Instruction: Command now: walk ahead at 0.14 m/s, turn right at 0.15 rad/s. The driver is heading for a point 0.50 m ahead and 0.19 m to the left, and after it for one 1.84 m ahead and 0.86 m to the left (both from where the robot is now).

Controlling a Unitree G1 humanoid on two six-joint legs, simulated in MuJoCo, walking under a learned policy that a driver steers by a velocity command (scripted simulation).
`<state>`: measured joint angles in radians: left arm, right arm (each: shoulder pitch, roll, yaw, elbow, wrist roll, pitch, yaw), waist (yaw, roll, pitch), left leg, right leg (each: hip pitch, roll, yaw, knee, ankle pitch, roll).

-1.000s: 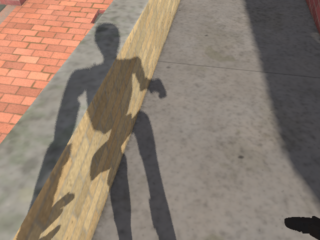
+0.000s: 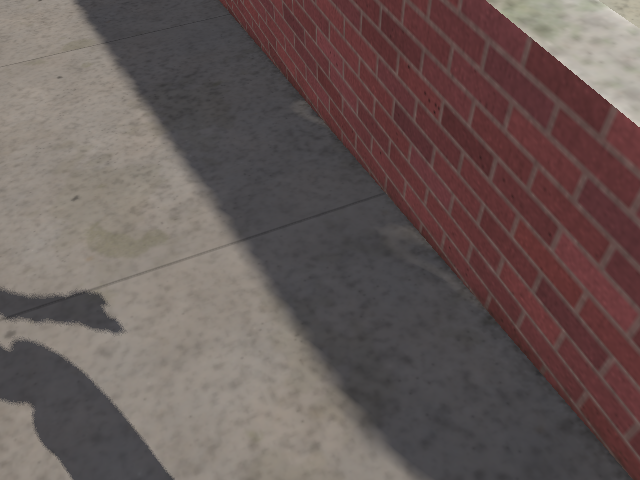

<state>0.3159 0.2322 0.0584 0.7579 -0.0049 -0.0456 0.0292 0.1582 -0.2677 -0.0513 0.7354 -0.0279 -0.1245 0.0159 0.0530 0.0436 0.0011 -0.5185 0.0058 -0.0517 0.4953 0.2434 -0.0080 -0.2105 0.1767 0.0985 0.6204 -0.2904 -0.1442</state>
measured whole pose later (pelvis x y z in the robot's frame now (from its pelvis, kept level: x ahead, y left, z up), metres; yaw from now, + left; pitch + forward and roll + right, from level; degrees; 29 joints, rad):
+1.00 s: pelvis +0.34 +0.07 -0.03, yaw +16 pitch +3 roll -1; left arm 0.06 0.28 0.07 0.70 0.01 -0.14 0.00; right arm 0.40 -0.25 -0.05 0.83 0.03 -0.04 -0.03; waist -0.08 -0.02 0.01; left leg -0.11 -0.12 -0.20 0.43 -0.22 0.02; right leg -0.59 0.00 0.11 0.50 0.19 0.01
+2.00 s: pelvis +0.48 +0.14 -0.07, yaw +42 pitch +2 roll +1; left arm 0.20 0.26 0.04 0.81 0.01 -0.01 0.00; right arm 0.18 -0.23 -0.03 0.66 -0.01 0.02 -0.02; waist 0.01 0.00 -0.01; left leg -0.34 -0.08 -0.06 0.54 -0.09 0.05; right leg -0.22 -0.03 0.05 0.49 -0.18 0.05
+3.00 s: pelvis +0.53 +0.12 -0.07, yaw +42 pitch -1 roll +0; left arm 0.30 0.22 0.02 1.01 0.00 -0.04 0.00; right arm 0.27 -0.23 -0.06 0.98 0.01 0.02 -0.06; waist 0.01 0.01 0.01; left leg -0.22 0.00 -0.10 0.46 -0.08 -0.01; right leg -0.11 0.03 0.00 0.41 -0.14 0.01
